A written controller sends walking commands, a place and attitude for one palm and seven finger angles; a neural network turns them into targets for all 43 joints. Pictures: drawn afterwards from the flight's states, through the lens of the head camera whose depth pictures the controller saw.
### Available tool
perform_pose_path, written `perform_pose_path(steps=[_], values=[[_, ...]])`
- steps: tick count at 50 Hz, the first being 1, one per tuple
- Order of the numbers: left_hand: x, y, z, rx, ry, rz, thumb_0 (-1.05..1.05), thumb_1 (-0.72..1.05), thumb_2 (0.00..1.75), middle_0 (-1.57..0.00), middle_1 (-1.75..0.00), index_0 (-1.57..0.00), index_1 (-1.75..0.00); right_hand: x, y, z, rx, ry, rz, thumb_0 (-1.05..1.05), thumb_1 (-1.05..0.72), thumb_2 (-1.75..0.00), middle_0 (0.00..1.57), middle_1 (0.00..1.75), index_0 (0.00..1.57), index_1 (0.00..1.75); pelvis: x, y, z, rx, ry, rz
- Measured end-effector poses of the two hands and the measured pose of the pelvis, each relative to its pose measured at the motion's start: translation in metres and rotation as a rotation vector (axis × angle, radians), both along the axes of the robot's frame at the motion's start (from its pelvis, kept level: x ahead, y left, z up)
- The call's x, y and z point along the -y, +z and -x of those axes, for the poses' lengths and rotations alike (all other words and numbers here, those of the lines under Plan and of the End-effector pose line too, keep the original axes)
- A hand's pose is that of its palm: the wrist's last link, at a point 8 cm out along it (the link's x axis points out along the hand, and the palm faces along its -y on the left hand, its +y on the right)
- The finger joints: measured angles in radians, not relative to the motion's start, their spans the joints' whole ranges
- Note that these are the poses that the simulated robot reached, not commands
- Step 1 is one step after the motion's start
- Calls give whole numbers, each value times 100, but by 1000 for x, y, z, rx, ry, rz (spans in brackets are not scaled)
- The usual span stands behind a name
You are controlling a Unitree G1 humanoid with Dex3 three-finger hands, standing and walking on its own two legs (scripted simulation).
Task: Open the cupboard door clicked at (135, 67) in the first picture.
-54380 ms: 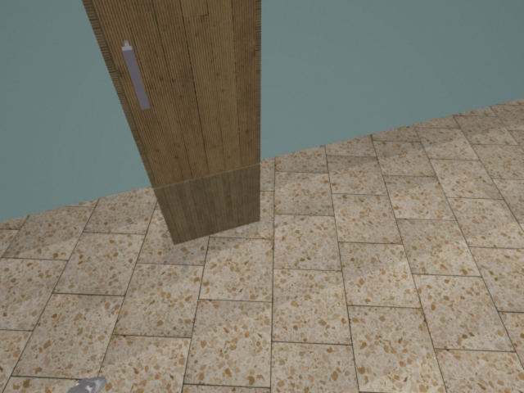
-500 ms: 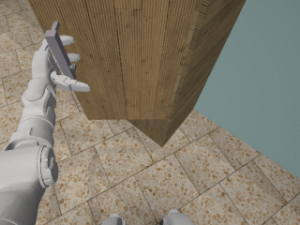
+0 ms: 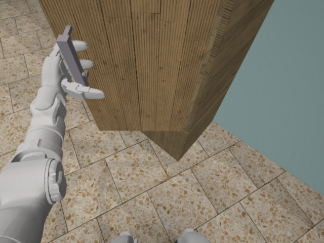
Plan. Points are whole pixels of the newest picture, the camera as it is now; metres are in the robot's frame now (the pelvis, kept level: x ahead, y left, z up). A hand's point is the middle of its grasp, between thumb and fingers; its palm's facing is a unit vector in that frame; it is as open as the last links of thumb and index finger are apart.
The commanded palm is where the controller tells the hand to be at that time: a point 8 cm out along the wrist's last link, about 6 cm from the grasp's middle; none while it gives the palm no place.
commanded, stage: close the thumb around the handle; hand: left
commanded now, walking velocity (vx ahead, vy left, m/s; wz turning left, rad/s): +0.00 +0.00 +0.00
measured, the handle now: (76, 60) +0.55 +0.19 +0.11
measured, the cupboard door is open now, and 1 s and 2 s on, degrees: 41 47 88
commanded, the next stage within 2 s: pull the door open along its arc in 0.56 s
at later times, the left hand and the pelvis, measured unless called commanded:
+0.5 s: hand (83, 74) +0.49 +0.17 +0.11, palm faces -0.02 -1.00 -0.01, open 5.7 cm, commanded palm +0.47 +0.21 +0.11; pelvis +0.00 +0.00 +0.00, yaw +0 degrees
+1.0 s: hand (82, 85) +0.46 +0.17 +0.11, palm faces -0.06 -1.00 +0.00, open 5.8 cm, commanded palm +0.40 +0.23 +0.11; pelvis +0.01 +0.00 +0.01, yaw -3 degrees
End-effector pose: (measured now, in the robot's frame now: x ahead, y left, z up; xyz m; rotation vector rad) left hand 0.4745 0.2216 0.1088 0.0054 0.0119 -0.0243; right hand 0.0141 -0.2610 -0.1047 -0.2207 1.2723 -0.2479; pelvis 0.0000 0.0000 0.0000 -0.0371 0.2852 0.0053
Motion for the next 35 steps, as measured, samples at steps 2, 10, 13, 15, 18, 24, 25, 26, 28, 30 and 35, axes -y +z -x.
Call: perform_pose_path(steps=[2,10,13,15,18,24,25,26,28,30,35], values=[[0,0,0,0,1,-1,-1,-36,35,-28,-122,-28,-121,0,0,2,-5,1,1,0,-91,-90,20,30,20,30,0,0,1,-1,3,1],[0,0,0,0,9,-1,-1,0,51,-31,-126,-30,-125,1,-1,13,-30,-5,2,0,-91,-90,20,30,20,30,0,-1,4,-4,3,1],[0,0,0,-1,9,0,-1,15,57,-31,-127,-31,-127,1,0,17,-33,-12,4,1,-91,-90,20,30,20,30,0,-1,4,-5,0,2],[0,0,0,-2,8,0,0,26,62,-32,-128,-32,-128,1,0,19,-32,-18,4,1,-91,-90,20,30,20,30,0,-1,4,-4,-2,2],[-1,0,0,-2,8,1,0,43,69,-33,-130,-33,-130,1,1,22,-33,-23,4,1,-91,-90,20,30,20,30,0,-1,4,-2,-4,2],[-1,0,0,0,9,-1,1,71,81,-34,-133,-34,-133,0,1,23,-37,-22,4,1,-91,-90,20,30,20,30,-1,-1,4,-1,-3,2],[-1,0,0,0,8,-1,1,74,83,-35,-134,-35,-133,0,0,23,-37,-22,3,1,-91,-90,20,30,20,30,-1,-1,4,-1,-3,2],[-1,0,0,0,7,-1,1,76,83,-35,-134,-35,-133,0,0,23,-37,-21,3,1,-91,-90,20,30,20,30,-1,-1,4,-2,-4,2],[-1,0,0,0,7,-1,1,76,83,-35,-134,-35,-134,0,0,22,-35,-21,2,1,-91,-90,20,30,20,30,-1,0,4,-2,-4,2],[-1,0,1,0,7,-1,1,76,82,-35,-135,-34,-134,0,0,20,-32,-21,1,1,-91,-90,20,30,20,30,-1,0,3,-2,-5,2],[-1,0,1,1,8,-1,1,76,82,-34,-135,-34,-135,-1,-1,15,-26,-12,0,1,-91,-90,20,30,20,30,-1,-1,3,-3,-2,2]])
